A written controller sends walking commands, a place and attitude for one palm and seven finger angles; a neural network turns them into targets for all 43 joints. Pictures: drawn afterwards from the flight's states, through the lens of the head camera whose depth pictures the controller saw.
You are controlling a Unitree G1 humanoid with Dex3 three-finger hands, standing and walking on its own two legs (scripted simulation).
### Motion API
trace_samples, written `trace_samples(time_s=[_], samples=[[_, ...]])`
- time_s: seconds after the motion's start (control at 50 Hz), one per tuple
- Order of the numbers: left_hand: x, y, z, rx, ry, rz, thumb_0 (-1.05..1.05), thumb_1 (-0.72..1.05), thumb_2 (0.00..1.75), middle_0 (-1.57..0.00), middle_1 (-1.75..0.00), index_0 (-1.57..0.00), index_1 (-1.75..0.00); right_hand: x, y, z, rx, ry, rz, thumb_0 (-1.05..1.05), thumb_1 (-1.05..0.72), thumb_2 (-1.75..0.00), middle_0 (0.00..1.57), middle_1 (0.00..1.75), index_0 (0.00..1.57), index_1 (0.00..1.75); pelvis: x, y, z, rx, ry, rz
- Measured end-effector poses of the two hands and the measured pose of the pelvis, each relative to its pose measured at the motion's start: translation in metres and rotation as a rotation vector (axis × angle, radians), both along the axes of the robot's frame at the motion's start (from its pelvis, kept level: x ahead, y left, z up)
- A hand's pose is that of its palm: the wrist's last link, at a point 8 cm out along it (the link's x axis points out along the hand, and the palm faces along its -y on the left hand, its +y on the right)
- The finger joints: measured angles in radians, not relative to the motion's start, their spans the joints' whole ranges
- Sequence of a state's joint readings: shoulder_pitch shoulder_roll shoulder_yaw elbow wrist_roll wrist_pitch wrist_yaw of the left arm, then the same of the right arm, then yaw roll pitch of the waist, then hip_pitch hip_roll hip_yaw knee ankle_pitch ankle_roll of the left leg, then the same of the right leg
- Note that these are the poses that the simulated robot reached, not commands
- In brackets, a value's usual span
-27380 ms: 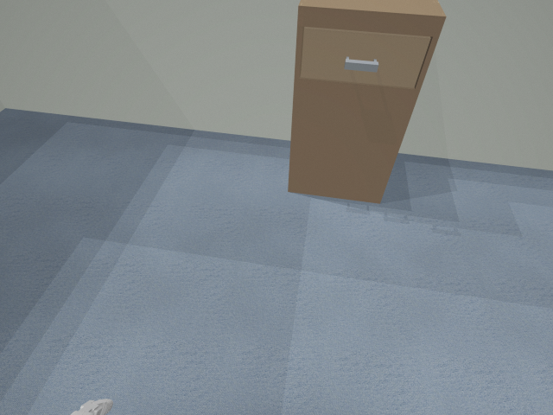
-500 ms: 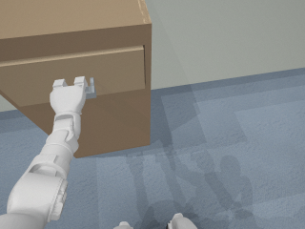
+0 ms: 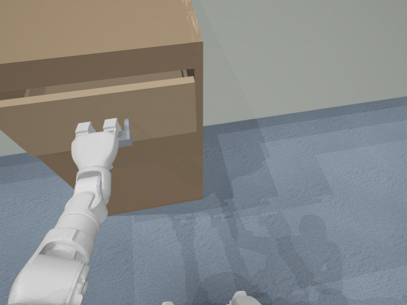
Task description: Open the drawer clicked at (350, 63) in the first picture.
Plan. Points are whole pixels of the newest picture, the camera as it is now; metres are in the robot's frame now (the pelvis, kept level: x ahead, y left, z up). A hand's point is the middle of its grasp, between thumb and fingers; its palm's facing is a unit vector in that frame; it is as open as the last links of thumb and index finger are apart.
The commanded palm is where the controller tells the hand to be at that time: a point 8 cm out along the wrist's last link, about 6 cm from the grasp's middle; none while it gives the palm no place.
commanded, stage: pull the drawer open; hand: left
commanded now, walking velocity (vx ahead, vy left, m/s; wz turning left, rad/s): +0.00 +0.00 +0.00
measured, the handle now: (105, 133) +0.49 +0.22 -0.01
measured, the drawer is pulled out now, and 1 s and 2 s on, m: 0.04 0.16 0.28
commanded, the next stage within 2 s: none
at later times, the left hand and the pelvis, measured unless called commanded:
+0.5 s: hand (105, 184) +0.37 +0.20 -0.02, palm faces -0.01 -0.04 -1.00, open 6.4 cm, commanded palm +0.32 +0.21 +0.03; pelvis +0.00 +0.00 +0.01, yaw +1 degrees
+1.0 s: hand (105, 214) +0.30 +0.19 -0.02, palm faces -0.01 -0.04 -1.00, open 6.4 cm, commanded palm +0.26 +0.19 +0.03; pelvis -0.01 -0.01 +0.01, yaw +1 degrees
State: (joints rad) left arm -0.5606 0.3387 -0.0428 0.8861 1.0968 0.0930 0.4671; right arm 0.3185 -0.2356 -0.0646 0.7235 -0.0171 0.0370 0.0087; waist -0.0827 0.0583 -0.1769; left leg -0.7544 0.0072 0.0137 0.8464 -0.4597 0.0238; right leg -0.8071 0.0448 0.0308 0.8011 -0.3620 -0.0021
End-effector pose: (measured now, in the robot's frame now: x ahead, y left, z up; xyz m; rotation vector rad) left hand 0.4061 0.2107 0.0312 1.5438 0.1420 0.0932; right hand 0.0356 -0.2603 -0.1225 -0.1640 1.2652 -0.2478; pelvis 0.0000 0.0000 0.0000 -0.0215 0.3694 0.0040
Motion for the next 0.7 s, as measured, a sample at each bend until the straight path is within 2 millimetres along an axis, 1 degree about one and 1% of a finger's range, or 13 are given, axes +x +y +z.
trace_samples(time_s=[0.16,0.26,0.36,0.48,0.7], samples=[[-0.025,-0.003,-0.001,-0.009,-0.015,-0.01,0.0,0.66,0.8,-0.28,-1.31,-0.3,-1.27,0.029,0.002,0.006,-0.002,-0.068,0.036,0.01,-0.91,-0.9,0.2,0.3,0.2,0.3,0.001,0.0,0.004,0.002,-0.036,0.007],[-0.036,-0.004,-0.001,-0.009,-0.021,-0.009,0.0,0.65,0.81,-0.29,-1.32,-0.31,-1.27,0.049,0.003,0.009,-0.006,-0.126,0.06,0.01,-0.91,-0.9,0.2,0.3,0.2,0.3,-0.001,0.0,0.005,0.003,-0.05,0.012],[-0.044,-0.006,-0.001,-0.009,-0.022,-0.005,0.0,0.65,0.81,-0.29,-1.32,-0.31,-1.28,0.064,0.005,0.011,-0.005,-0.168,0.078,0.01,-0.91,-0.9,0.2,0.3,0.2,0.3,-0.002,-0.001,0.005,0.006,-0.06,0.014],[-0.056,-0.008,-0.001,-0.009,-0.02,0.002,0.0,0.65,0.81,-0.29,-1.31,-0.31,-1.28,0.072,0.008,0.013,0.007,-0.196,0.08,0.01,-0.91,-0.9,0.2,0.3,0.2,0.3,-0.002,-0.002,0.006,0.008,-0.069,0.01],[-0.086,-0.013,-0.001,-0.01,-0.025,0.01,0.0,0.65,0.81,-0.29,-1.31,-0.32,-1.29,0.08,0.011,0.016,0.018,-0.217,0.095,0.01,-0.91,-0.9,0.2,0.3,0.2,0.3,-0.002,-0.004,0.009,0.011,-0.103,0.014]])
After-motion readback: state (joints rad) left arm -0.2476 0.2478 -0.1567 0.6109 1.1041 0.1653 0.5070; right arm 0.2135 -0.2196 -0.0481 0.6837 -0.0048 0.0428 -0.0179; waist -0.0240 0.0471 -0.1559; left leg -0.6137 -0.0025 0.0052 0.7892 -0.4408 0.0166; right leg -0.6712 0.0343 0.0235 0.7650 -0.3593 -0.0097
